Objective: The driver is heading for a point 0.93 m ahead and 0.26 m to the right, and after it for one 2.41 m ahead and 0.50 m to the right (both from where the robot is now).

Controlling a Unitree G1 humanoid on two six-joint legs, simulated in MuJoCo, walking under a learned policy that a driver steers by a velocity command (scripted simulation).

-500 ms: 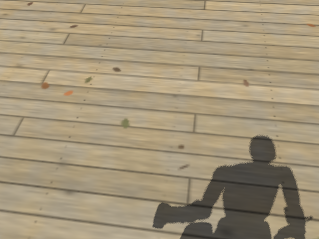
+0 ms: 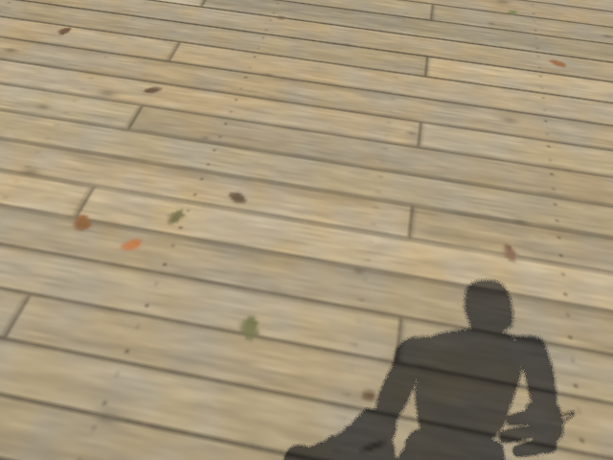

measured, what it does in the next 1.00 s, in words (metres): walks ahead: right foot, then left foot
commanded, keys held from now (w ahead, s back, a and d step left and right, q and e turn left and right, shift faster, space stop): w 0.30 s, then no key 0.70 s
